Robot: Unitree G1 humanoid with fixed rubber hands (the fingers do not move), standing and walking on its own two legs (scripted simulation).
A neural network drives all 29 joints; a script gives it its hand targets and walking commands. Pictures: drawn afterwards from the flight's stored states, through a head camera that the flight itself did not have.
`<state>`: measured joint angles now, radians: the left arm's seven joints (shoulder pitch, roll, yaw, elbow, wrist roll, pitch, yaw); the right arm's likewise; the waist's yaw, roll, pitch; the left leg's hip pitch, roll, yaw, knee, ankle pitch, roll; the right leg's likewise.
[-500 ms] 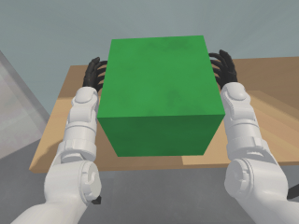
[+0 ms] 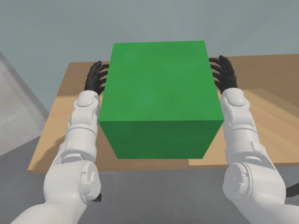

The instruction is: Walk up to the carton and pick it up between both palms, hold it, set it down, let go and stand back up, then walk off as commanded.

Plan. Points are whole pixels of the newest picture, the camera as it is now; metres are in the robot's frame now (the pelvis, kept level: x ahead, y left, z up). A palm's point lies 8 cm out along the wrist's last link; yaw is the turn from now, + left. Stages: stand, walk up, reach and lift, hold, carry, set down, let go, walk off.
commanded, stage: set down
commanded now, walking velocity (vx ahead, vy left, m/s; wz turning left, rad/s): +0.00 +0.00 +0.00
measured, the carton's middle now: (158, 102) +0.43 +0.00 +0.05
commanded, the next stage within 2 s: none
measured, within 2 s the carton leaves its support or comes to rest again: rests again in 0.82 s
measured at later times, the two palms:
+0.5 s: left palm (95, 95) +0.42 +0.18 +0.10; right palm (225, 93) +0.41 -0.18 +0.10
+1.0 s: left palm (95, 101) +0.42 +0.18 +0.07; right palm (222, 98) +0.41 -0.18 +0.08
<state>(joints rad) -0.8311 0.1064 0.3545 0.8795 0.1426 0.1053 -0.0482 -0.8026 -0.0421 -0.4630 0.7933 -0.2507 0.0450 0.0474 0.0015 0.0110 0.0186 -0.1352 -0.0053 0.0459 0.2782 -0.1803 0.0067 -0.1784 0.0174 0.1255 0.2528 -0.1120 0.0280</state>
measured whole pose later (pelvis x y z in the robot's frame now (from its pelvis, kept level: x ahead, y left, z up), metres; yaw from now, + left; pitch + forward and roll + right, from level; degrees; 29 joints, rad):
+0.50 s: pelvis +0.00 +0.00 +0.00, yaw +0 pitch +2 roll +0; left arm -0.82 0.11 0.36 0.95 0.14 0.03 -0.05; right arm -0.76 -0.01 -0.51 0.79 -0.31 0.00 0.06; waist 0.00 0.01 0.03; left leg -0.14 -0.01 0.05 0.28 -0.18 0.01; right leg -0.18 0.02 0.12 0.25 -0.12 0.03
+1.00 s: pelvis +0.01 +0.00 +0.00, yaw +0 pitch +3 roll +0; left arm -0.79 0.11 0.36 0.98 0.14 -0.04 -0.06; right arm -0.73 0.01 -0.53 0.79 -0.34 -0.06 0.06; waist 0.00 0.01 0.05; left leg -0.14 -0.01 0.05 0.28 -0.19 0.01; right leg -0.18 0.02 0.12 0.25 -0.12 0.03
